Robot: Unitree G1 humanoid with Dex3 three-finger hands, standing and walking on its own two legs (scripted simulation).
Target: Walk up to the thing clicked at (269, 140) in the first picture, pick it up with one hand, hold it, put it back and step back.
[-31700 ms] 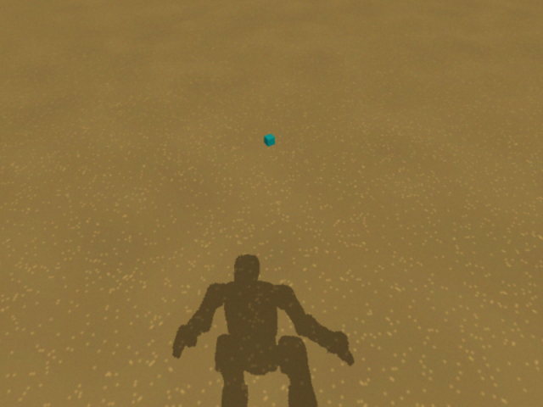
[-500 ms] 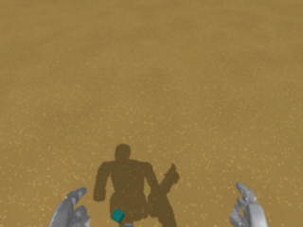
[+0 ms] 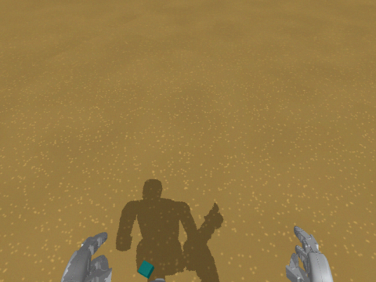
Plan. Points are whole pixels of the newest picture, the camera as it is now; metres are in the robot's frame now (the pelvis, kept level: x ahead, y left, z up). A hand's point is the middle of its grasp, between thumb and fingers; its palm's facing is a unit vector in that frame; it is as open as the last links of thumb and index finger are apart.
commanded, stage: home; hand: left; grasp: from above
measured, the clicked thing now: (146, 269) +0.31 +0.21 -0.69
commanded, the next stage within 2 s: stand in 0.42 s
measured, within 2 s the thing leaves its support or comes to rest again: neither
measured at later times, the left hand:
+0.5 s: hand (109, 276) +0.16 +0.18 -0.04, palm faces +0.05 -0.98 -0.20, open 7.4 cm
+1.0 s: hand out of the picture +0.07 +0.25 -0.11, palm faces +0.04 -0.95 -0.32, open 7.4 cm
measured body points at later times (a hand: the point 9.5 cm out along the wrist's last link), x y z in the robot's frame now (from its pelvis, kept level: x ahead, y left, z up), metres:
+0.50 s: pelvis +0.00 +0.00 +0.00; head +0.01 +0.00 +0.45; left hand +0.15 +0.23 -0.02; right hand +0.15 -0.25 -0.06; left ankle +0.03 +0.12 -0.68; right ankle -0.01 -0.13 -0.68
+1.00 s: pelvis +0.00 +0.02 +0.05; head +0.00 +0.02 +0.50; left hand +0.06 +0.30 -0.08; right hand +0.08 -0.27 -0.08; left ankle +0.03 +0.12 -0.68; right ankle -0.01 -0.13 -0.68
